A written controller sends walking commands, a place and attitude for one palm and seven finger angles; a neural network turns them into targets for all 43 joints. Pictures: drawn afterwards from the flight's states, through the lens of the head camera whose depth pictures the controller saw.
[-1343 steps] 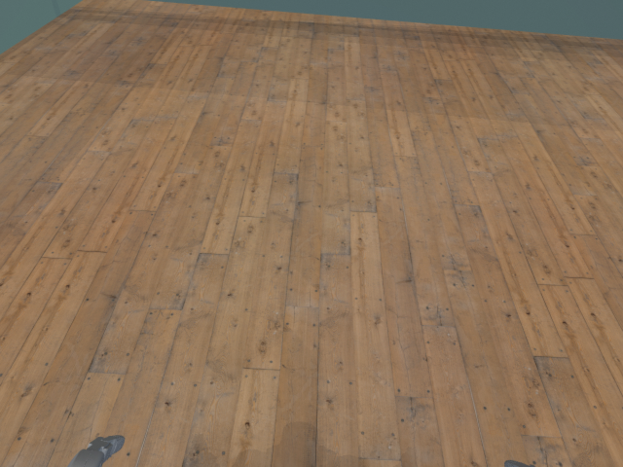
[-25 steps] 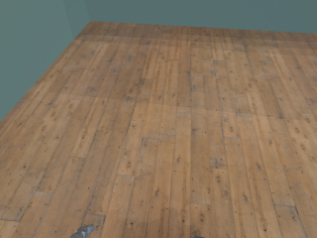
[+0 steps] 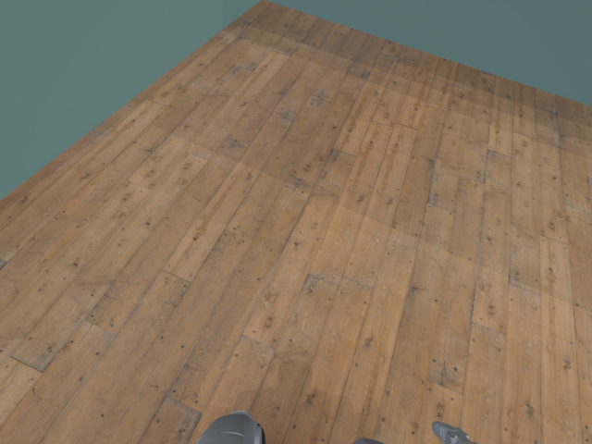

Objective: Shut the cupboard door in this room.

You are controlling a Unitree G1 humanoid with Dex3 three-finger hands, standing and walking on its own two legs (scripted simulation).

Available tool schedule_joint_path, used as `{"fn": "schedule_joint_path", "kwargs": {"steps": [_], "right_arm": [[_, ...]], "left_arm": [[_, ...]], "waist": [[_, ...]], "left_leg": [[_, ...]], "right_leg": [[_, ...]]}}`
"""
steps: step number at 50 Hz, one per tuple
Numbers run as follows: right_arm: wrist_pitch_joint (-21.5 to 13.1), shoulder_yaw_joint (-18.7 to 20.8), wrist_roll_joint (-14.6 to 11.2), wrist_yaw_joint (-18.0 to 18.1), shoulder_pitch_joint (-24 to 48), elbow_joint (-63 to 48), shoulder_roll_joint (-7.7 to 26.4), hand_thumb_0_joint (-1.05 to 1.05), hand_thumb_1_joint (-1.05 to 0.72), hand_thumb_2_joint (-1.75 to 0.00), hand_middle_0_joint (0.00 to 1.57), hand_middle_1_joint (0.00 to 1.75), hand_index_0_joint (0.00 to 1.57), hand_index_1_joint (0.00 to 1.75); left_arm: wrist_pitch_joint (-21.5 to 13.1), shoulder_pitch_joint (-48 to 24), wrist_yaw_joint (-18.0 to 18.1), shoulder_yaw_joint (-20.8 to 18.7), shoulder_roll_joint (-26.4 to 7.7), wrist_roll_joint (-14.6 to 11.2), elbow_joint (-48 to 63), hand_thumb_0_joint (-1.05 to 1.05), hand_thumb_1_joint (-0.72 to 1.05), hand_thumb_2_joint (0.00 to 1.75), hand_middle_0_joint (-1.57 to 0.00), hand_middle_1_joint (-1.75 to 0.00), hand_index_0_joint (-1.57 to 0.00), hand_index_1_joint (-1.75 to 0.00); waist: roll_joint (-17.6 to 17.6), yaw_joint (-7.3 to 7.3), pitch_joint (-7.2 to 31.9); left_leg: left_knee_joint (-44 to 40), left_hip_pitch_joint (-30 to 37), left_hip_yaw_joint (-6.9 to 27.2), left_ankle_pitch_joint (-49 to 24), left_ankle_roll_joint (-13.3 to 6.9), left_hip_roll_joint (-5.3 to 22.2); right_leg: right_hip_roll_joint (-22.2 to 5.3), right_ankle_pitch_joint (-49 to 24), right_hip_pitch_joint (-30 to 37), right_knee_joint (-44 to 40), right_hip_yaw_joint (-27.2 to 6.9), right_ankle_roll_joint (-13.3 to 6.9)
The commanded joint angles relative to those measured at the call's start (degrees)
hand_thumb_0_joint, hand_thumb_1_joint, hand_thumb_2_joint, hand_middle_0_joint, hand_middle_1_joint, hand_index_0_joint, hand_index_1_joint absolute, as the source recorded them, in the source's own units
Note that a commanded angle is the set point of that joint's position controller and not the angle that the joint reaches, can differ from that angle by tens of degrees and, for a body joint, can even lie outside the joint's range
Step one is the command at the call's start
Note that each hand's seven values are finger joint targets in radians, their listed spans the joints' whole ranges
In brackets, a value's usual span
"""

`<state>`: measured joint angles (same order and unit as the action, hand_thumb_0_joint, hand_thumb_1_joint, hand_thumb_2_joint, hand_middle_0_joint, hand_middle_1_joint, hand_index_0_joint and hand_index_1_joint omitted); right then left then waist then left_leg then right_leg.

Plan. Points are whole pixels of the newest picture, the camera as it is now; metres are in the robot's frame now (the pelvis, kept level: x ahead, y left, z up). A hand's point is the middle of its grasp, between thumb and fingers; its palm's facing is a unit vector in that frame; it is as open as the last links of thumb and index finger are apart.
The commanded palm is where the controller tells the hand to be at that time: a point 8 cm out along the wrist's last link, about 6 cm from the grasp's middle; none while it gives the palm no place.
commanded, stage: walk to a spot facing it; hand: left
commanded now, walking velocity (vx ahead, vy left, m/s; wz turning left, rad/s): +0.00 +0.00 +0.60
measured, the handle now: out of the picture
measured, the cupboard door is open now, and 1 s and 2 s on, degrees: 80 80 80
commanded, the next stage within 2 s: none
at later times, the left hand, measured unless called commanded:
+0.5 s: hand (177, 437) +0.13 +0.17 -0.13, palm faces +0.25 -0.93 -0.26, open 7.3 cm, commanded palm none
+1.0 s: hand out of the picture -0.11 +0.18 -0.18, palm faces +0.60 -0.76 -0.27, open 7.4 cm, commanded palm none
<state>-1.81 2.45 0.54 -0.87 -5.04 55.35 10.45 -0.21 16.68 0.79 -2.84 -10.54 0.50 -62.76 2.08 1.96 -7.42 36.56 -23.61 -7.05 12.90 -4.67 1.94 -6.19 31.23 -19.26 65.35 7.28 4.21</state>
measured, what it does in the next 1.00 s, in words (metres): steps on the spot, turning left: right foot, then left foot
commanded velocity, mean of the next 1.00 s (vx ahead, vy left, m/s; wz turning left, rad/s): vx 0.00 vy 0.00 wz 0.60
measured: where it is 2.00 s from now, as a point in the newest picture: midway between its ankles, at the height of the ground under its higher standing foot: outside the picture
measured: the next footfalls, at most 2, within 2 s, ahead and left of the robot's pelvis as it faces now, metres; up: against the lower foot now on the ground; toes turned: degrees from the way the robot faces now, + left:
right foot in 0.46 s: +0.10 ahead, -0.17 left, +0.00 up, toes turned +14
left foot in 0.90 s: -0.02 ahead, +0.08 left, +0.00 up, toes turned +37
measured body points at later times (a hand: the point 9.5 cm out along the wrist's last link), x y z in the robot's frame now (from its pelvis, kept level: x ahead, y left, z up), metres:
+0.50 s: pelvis +0.04 -0.05 +0.01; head +0.08 -0.06 +0.45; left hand +0.12 +0.22 -0.11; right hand +0.13 -0.30 -0.15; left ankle +0.07 +0.07 -0.71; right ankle +0.06 -0.18 -0.73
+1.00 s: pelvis +0.01 -0.02 +0.01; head +0.03 +0.04 +0.45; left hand -0.14 +0.22 -0.15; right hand +0.28 -0.15 -0.11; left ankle -0.05 +0.06 -0.72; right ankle +0.05 -0.17 -0.66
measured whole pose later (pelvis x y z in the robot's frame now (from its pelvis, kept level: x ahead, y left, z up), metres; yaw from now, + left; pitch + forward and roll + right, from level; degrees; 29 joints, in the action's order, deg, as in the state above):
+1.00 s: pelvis +0.01 -0.02 +0.01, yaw +35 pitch +0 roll -1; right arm 1.4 3.2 0.5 -1.3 -3.7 51.1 13.6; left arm 4.2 13.8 1.2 -4.3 -17.4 0.8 -54.7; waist 3.7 2.1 -7.1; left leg 34.8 -16.2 -2.2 19.1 -2.2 0.2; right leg -8.3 32.0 -23.1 59.4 6.6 5.1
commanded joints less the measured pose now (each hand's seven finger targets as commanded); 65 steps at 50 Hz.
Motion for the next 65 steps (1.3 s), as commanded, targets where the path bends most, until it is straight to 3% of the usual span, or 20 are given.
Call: {"fn": "schedule_joint_path", "kwargs": {"steps": [1,9,16,21,22,23,24,25,27,29,38,41,43,44,45,46,49,52,58,65], "right_arm": [[0.10,2.53,0.32,1.74,-7.59,-1.36,9.87,0.00,-0.90,-0.90,0.20,0.30,0.20,0.30],[1.32,3.61,0.68,1.18,-6.90,-3.42,10.53,0.00,-0.90,-0.90,0.20,0.30,0.20,0.30],[2.38,5.00,1.02,1.10,-10.15,-3.76,12.51,0.00,-0.90,-0.90,0.20,0.30,0.20,0.30],[3.08,5.38,0.45,0.83,-7.24,-5.23,12.32,0.00,-0.90,-0.90,0.20,0.30,0.20,0.30],[3.14,5.18,-0.03,0.51,-7.07,-5.77,10.34,0.00,-0.90,-0.90,0.20,0.30,0.20,0.30],[3.09,4.62,-0.40,0.20,-7.18,-6.94,6.82,0.00,-0.90,-0.90,0.20,0.30,0.20,0.30],[3.17,5.01,0.36,0.32,-5.60,-7.58,9.10,0.00,-0.90,-0.90,0.20,0.30,0.20,0.30],[3.82,5.21,0.60,0.05,-7.25,-6.95,9.74,0.00,-0.90,-0.90,0.20,0.30,0.20,0.30],[5.07,5.11,0.78,-0.32,-8.47,-4.79,8.51,0.00,-0.90,-0.90,0.20,0.30,0.20,0.30],[5.15,4.43,0.74,-0.64,-8.84,-4.43,7.73,0.00,-0.90,-0.90,0.20,0.30,0.20,0.30],[5.07,2.55,0.08,-0.86,1.63,-7.02,7.28,0.00,-0.90,-0.90,0.20,0.30,0.20,0.30],[4.44,2.35,-0.12,-0.73,0.61,-7.07,7.91,0.00,-0.90,-0.90,0.20,0.30,0.20,0.30],[3.73,2.82,0.07,-0.70,-3.42,-6.31,9.88,0.00,-0.90,-0.90,0.20,0.30,0.20,0.30],[3.02,3.96,0.36,-0.53,-7.19,-5.52,14.49,0.00,-0.90,-0.90,0.20,0.30,0.20,0.30],[2.70,5.81,0.43,-0.10,-11.27,-4.97,21.15,0.00,-0.90,-0.90,0.20,0.30,0.20,0.30],[3.27,5.80,-0.12,0.20,-14.21,-3.27,21.87,0.00,-0.90,-0.90,0.20,0.30,0.20,0.30],[3.04,4.48,0.41,1.47,-6.28,-5.28,16.63,0.00,-0.90,-0.90,0.20,0.30,0.20,0.30],[2.52,3.61,0.29,1.35,-3.26,-6.55,14.91,0.00,-0.90,-0.90,0.20,0.30,0.20,0.30],[2.63,4.00,0.53,1.07,-5.62,-6.50,15.15,0.00,-0.90,-0.90,0.20,0.30,0.20,0.30],[3.05,4.75,0.84,1.18,-7.46,-6.19,15.15,0.00,-0.90,-0.90,0.20,0.30,0.20,0.30]], "left_arm": [[-0.32,-0.96,0.22,-1.56,-4.40,0.28,6.08,0.00,0.90,0.90,-0.20,-0.30,-0.20,-0.30],[1.90,-5.69,0.34,-2.35,-5.76,0.73,10.93,0.00,0.90,0.90,-0.20,-0.30,-0.20,-0.30],[1.51,-12.22,0.61,-1.81,-6.13,0.13,15.92,0.00,0.90,0.90,-0.20,-0.30,-0.20,-0.30],[0.58,-5.58,0.95,-2.02,-7.65,-0.53,15.38,0.00,0.90,0.90,-0.20,-0.30,-0.20,-0.30],[0.08,-3.28,1.22,-2.48,-10.46,-0.08,15.19,0.00,0.90,0.90,-0.20,-0.30,-0.20,-0.30],[-0.37,-2.83,1.59,-3.29,-15.41,0.84,15.50,0.00,0.90,0.90,-0.20,-0.30,-0.20,-0.30],[-0.14,-4.72,1.62,-2.86,-16.02,0.67,16.46,0.00,0.90,0.90,-0.20,-0.30,-0.20,-0.30],[-0.22,-7.69,1.65,-2.44,-13.96,0.57,17.42,0.00,0.90,0.90,-0.20,-0.30,-0.20,-0.30],[-0.25,-12.26,1.71,-1.70,-10.64,0.24,18.04,0.00,0.90,0.90,-0.20,-0.30,-0.20,-0.30],[-0.85,-10.00,1.30,-1.10,-9.42,0.31,17.23,0.00,0.90,0.90,-0.20,-0.30,-0.20,-0.30],[-0.01,0.27,0.96,-2.41,-14.29,1.14,13.54,0.00,0.90,0.90,-0.20,-0.30,-0.20,-0.30],[0.39,-0.35,0.79,-3.01,-15.76,1.13,13.30,0.00,0.90,0.90,-0.20,-0.30,-0.20,-0.30],[0.63,-1.52,0.59,-3.25,-15.63,0.56,13.34,0.00,0.90,0.90,-0.20,-0.30,-0.20,-0.30],[0.84,-1.49,0.37,-2.98,-13.93,0.18,14.30,0.00,0.90,0.90,-0.20,-0.30,-0.20,-0.30],[0.96,-3.87,-0.11,-1.74,-9.50,-0.16,16.72,0.00,0.90,0.90,-0.20,-0.30,-0.20,-0.30],[1.76,-6.69,0.35,-1.39,-9.95,0.34,17.51,0.00,0.90,0.90,-0.20,-0.30,-0.20,-0.30],[2.06,-8.88,0.29,-1.90,-10.36,0.13,15.46,0.00,0.90,0.90,-0.20,-0.30,-0.20,-0.30],[1.92,-6.28,-0.36,-2.00,-10.35,0.25,14.05,0.00,0.90,0.90,-0.20,-0.30,-0.20,-0.30],[2.14,-9.60,0.00,-1.81,-9.98,0.24,15.81,0.00,0.90,0.90,-0.20,-0.30,-0.20,-0.30],[1.39,-12.55,0.36,-1.34,-8.91,-0.36,18.05,0.00,0.90,0.90,-0.20,-0.30,-0.20,-0.30]], "waist": [[-7.52,-2.70,11.37],[-8.05,-2.13,9.43],[-9.48,-4.44,11.41],[-9.82,-1.49,14.95],[-4.12,-0.37,15.41],[12.44,0.11,14.16],[11.52,-0.13,11.78],[5.97,-2.11,10.35],[5.90,-4.78,6.68],[7.16,-4.45,6.20],[10.74,0.94,7.84],[12.66,0.43,9.58],[9.12,-2.34,12.25],[-1.51,-4.62,15.69],[-19.85,-7.40,16.41],[-16.25,-8.17,17.36],[-14.45,-5.48,10.46],[-10.51,-3.08,10.31],[-9.76,-3.75,9.05],[-11.85,-4.23,11.02]], "left_leg": [[-16.11,13.84,17.59,-30.97,-4.88,14.25],[-21.44,8.67,23.30,-7.00,-4.88,10.95],[-16.90,13.20,29.79,-14.79,-6.41,10.40],[-11.16,6.49,29.66,-17.03,-1.84,5.21],[-6.21,-1.25,26.45,-8.43,1.36,2.19],[6.07,-13.05,14.43,10.05,6.38,-5.92],[17.74,-12.79,11.01,19.85,7.12,-5.98],[26.42,-10.69,12.03,16.46,7.00,-4.15],[32.37,-10.34,11.15,11.94,7.96,-2.00],[33.14,-11.46,9.12,8.72,9.04,-1.32],[12.29,-3.85,3.11,13.42,9.28,-0.78],[2.56,2.06,0.94,10.85,8.12,-1.58],[-10.50,12.45,1.20,-0.46,7.17,-1.32],[-14.17,24.73,8.73,-13.68,4.54,4.92],[-13.78,32.29,29.21,-40.07,-3.22,20.75],[-11.91,30.37,27.07,-47.49,-7.83,23.07],[-12.91,21.61,21.49,-37.34,-6.10,14.83],[-14.04,19.95,18.25,-32.51,-3.92,10.77],[-16.39,17.59,24.28,-22.95,-5.26,10.49],[-12.69,16.68,30.83,-28.98,-5.48,8.87]], "right_leg": [[-1.27,-6.98,-9.66,4.28,-6.17,0.67],[-0.21,-12.42,-10.85,-2.80,-7.73,1.90],[2.91,-5.85,-7.46,-17.09,-7.76,1.26],[5.07,-16.12,10.42,-40.62,-6.14,-0.36],[-0.64,-18.84,19.03,-47.73,-10.56,-1.96],[-16.38,-19.84,24.37,-51.90,-24.79,-7.47],[-23.40,-28.84,15.81,-50.29,-27.09,-12.45],[-20.76,-29.15,10.36,-49.54,-21.27,-13.39],[-14.91,-30.64,7.09,-48.43,-14.97,-10.63],[-11.91,-42.61,10.91,-45.14,-7.80,-9.17],[-14.16,-48.97,17.32,-41.10,-3.40,-10.61],[-14.69,-48.98,17.14,-37.57,-1.68,-9.55],[-13.59,-43.88,12.91,-30.09,1.75,-5.90],[-10.36,-32.74,3.10,-19.42,4.10,-2.57],[-1.95,5.68,-14.45,-6.96,3.45,1.68],[-1.95,8.57,-14.85,-1.88,-2.60,0.95],[-2.17,-1.19,-14.84,1.43,-6.35,1.17],[-0.68,-7.13,-12.42,-0.16,-5.94,1.59],[0.56,-8.16,-11.57,-6.47,-7.49,2.26],[4.12,-5.73,-5.00,-20.10,-7.46,1.27]]}}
